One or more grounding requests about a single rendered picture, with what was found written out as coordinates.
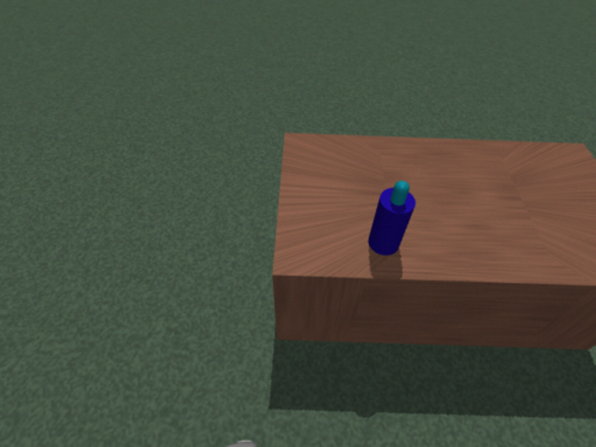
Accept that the bottle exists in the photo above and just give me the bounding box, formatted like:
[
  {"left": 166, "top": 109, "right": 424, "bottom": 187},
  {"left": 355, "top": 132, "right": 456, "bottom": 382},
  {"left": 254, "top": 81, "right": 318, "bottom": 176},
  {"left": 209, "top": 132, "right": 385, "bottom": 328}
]
[{"left": 368, "top": 181, "right": 415, "bottom": 255}]

